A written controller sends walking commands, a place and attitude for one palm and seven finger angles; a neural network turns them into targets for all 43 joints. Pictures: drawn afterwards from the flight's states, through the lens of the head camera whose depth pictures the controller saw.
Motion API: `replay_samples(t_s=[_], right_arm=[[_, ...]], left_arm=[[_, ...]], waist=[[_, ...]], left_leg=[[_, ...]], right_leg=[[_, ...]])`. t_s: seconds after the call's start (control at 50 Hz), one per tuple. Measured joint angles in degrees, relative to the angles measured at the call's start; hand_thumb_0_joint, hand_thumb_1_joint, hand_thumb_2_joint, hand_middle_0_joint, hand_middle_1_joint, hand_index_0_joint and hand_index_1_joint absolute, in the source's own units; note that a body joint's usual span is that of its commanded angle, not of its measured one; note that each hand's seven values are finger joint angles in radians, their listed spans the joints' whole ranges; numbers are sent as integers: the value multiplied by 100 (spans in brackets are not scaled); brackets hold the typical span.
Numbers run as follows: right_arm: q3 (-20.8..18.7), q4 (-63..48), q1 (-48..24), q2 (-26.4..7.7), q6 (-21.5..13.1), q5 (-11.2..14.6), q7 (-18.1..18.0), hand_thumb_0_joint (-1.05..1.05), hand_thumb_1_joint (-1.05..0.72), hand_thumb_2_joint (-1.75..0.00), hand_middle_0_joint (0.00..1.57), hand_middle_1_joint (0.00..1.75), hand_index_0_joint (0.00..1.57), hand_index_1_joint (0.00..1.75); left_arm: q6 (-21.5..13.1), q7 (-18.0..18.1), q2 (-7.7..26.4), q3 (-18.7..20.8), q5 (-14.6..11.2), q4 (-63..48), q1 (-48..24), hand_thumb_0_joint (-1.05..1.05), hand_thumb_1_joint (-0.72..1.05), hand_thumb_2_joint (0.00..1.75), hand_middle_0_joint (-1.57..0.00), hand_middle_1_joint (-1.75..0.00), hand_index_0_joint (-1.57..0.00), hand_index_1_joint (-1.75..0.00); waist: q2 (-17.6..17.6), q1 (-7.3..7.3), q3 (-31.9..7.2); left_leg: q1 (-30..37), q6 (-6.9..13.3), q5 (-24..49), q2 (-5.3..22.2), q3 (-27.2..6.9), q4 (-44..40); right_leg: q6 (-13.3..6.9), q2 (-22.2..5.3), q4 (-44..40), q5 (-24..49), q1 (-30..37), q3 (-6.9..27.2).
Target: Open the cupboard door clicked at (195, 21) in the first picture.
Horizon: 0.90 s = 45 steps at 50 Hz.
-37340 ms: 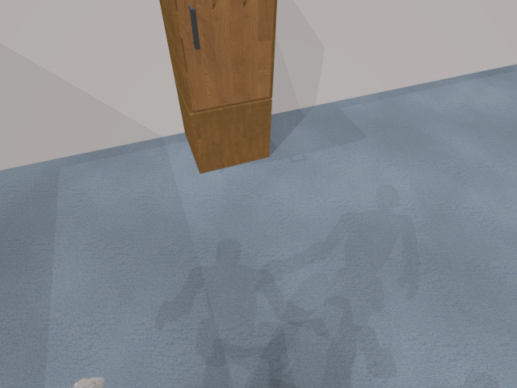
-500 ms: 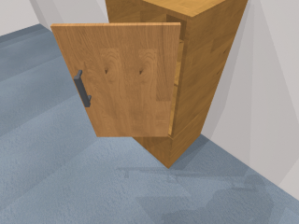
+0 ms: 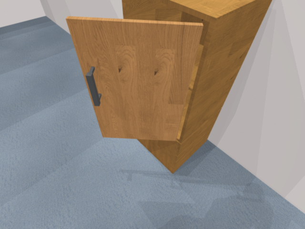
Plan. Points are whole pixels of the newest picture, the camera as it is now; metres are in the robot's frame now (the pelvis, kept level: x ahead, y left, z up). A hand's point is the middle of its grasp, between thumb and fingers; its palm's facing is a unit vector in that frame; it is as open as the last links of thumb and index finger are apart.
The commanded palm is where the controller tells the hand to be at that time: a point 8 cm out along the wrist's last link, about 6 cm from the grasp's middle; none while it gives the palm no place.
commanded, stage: come to a stop and stand still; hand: left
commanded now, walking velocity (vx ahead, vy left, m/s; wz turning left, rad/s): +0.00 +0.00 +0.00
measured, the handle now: (94, 87) +0.55 +0.26 +0.03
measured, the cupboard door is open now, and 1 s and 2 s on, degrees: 44 44 44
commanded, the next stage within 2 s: look again from close up in 1.26 s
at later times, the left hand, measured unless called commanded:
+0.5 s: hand out of the picture +0.04 +0.18 -0.17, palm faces +0.01 -0.97 -0.23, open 7.3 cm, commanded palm none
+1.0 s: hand out of the picture -0.01 +0.15 -0.16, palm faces +0.01 -0.98 -0.21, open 7.3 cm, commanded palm none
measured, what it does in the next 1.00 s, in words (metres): stands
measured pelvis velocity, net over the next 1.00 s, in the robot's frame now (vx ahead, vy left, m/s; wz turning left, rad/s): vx -0.01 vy -0.02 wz -0.01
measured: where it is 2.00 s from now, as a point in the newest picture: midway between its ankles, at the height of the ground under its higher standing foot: outside the picture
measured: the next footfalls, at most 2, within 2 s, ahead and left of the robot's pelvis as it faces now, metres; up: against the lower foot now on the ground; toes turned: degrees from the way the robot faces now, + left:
none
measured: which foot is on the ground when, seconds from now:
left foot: down 0.00-1.00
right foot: down 0.00-1.00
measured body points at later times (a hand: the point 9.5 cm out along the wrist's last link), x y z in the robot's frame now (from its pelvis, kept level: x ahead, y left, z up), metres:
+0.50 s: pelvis +0.01 +0.00 +0.00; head +0.02 +0.00 +0.45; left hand +0.04 +0.23 -0.15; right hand +0.01 -0.22 -0.16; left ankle -0.03 +0.10 -0.73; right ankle +0.00 -0.12 -0.73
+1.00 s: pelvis -0.01 -0.02 +0.01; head +0.01 -0.04 +0.46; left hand -0.01 +0.20 -0.15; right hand -0.01 -0.23 -0.16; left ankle -0.03 +0.10 -0.73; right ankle +0.00 -0.12 -0.73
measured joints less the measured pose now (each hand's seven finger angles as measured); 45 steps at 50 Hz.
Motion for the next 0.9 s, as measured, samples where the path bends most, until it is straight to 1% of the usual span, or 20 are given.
replay_samples(t_s=[0.04, 0.06, 0.08, 0.1, 0.14, 0.18, 0.26, 0.38, 0.44, 0.48, 0.62, 0.72, 0.9], right_arm=[[11, -68, 32, 37, 1, -10, -15, 0, -91, -89, 20, 30, 19, 30], [22, -86, 38, 62, 1, -15, -24, 0, -91, -89, 20, 30, 19, 30], [34, -89, 38, 92, -5, -13, -35, 0, -91, -89, 20, 30, 19, 30], [43, -71, 28, 110, -15, -5, -47, 0, -91, -89, 20, 30, 19, 30], [61, -4, -10, 146, -31, 15, -61, 0, -91, -89, 20, 30, 19, 30], [80, 78, -76, 189, -44, 11, -90, 1, -91, -89, 20, 30, 19, 30], [94, 255, -157, 194, -122, 25, -132, 2, -93, -89, 20, 30, 20, 30], [114, 399, -204, 207, -178, 35, -132, 1, -93, -89, 20, 30, 20, 30], [107, 213, -191, 117, -118, 55, -68, 1, -92, -89, 20, 30, 20, 30], [98, 75, -156, 64, -133, 38, -52, 1, -92, -89, 20, 30, 20, 30], [143, -41, -146, -33, -81, 27, -59, 1, -92, -89, 20, 30, 19, 30], [180, 18, -163, -47, -78, 34, -26, 1, -92, -89, 20, 30, 19, 30], [212, 264, -152, 39, -99, 49, -22, 1, -91, -89, 20, 30, 19, 30]], left_arm=[[20, 7, 35, 10, 8, -39, -20, 0, 91, 90, -20, -30, -21, -29], [7, 10, 51, 13, 4, -56, -32, 0, 91, 90, -20, -30, -20, -29], [-20, 13, 64, 12, 0, -67, -49, 0, 91, 90, -20, -30, -20, -29], [-54, 19, 54, 4, -6, -55, -79, 0, 91, 90, -20, -30, -20, -29], [-118, 22, 17, -41, -28, -27, -106, 0, 91, 90, -20, -30, -20, -29], [-156, 26, -17, -90, -47, 7, -129, 0, 91, 90, -20, -30, -20, -29], [-163, 68, -78, -148, -64, 85, -253, 0, 92, 90, -20, -30, -20, -29], [-182, 65, -27, -162, -74, 158, -379, 0, 93, 90, -20, -30, -20, -29], [-285, 150, -59, -226, -69, 117, -358, 0, 93, 90, -20, -30, -20, -29], [-296, 146, -68, -257, -76, 97, -322, 0, 93, 90, -20, -30, -20, -29], [-226, 63, -123, -323, -97, 126, -186, 0, 92, 90, -20, -30, -20, -29], [-205, 23, -148, -341, -96, 147, -100, 0, 92, 90, -20, -30, -20, -29], [-241, 10, -190, -339, -97, 275, -48, 0, 91, 90, -20, -30, -20, -29]], waist=[[4, 15, 27], [7, 15, 45], [9, 6, 67], [53, -8, 93], [149, -38, 88], [190, -76, 68], [189, -117, 73], [152, -145, 77], [263, -205, 49], [299, -231, 39], [443, -209, 13], [452, -183, 25], [386, -157, 94]], left_leg=[[-8, 53, -63, -27, 63, 62], [-6, 65, -94, -40, 89, 95], [-3, 68, -127, -56, 104, 136], [7, 63, -161, -49, 92, 180], [62, 46, -190, -21, 72, 166], [145, 34, -158, -10, 73, 51], [318, 30, -14, -9, 85, -251], [448, -6, 129, 31, 67, -513], [156, -39, 7, 133, -5, -158], [68, -30, -72, 133, -17, -6], [196, -21, -41, 100, 18, -18], [263, -49, 103, 96, 49, -225], [327, -139, 259, 155, 22, -443]], right_leg=[[-50, -32, 259, -324, -103, -65], [-65, -34, 243, -300, -96, -105], [-62, -26, 138, -21, -58, -92], [6, -17, 93, 159, -16, -90], [117, 9, 12, 139, 78, -110], [152, 26, -105, 113, 164, -111], [149, 45, -368, 227, 315, -105], [114, 99, -643, 373, 454, -132], [95, 177, -610, 405, 330, -214], [84, 168, -467, 343, 248, -224], [72, 137, -350, 300, 307, -184], [41, 145, -443, 386, 310, -155], [-43, 212, -597, 491, 350, -190]])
